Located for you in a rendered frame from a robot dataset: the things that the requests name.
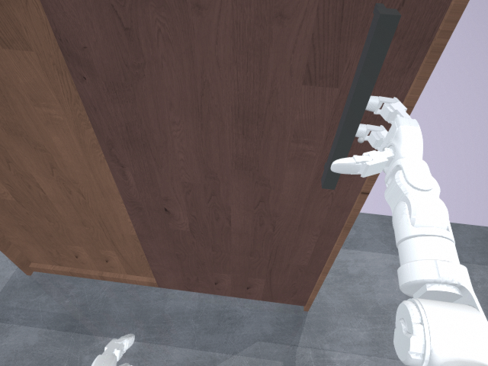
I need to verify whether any right robot upper arm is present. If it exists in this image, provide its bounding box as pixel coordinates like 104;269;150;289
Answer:
393;298;488;366

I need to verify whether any right robot forearm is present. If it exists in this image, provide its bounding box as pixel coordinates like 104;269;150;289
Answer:
384;157;488;325

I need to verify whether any robot right hand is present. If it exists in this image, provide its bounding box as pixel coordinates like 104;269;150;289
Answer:
331;96;423;178

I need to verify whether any handle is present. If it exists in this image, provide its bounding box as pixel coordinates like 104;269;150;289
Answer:
321;3;401;190

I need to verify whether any wardrobe door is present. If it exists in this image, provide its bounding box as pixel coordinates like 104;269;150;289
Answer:
0;0;154;278
40;0;452;306

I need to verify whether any robot left hand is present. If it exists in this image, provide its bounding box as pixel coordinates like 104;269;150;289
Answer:
91;334;135;366

